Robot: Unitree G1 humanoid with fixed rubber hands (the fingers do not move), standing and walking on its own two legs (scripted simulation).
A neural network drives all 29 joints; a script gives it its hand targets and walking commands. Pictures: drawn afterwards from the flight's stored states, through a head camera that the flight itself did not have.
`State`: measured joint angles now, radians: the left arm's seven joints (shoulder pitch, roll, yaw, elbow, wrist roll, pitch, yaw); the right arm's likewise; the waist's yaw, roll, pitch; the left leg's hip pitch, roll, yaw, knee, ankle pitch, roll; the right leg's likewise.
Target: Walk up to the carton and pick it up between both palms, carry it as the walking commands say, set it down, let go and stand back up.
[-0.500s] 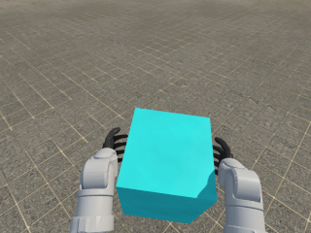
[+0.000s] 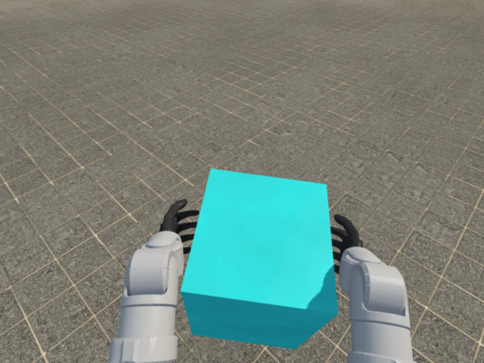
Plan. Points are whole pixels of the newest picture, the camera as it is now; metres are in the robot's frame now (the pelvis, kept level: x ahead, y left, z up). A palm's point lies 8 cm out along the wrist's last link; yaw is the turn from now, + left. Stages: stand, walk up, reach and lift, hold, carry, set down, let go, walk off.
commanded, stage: carry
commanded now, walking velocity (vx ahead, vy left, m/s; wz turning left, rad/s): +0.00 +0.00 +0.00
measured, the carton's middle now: (255, 264) +0.32 +0.00 +0.01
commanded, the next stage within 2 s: none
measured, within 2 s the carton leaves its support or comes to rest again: neither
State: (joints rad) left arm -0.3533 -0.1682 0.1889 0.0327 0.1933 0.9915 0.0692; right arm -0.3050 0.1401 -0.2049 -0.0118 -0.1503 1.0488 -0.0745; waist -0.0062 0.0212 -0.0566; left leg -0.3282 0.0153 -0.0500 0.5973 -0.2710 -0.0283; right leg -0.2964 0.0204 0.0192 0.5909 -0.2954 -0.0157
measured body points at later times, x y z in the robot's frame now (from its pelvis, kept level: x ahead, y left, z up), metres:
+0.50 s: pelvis +0.00 +0.02 +0.00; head +0.00 +0.01 +0.45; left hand +0.31 +0.16 +0.09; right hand +0.30 -0.13 +0.07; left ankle +0.00 +0.15 -0.71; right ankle +0.01 -0.12 -0.73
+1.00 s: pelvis -0.02 +0.06 +0.00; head +0.02 +0.05 +0.45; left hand +0.31 +0.17 +0.08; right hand +0.27 -0.12 +0.06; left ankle -0.01 +0.17 -0.73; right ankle -0.04 -0.09 -0.73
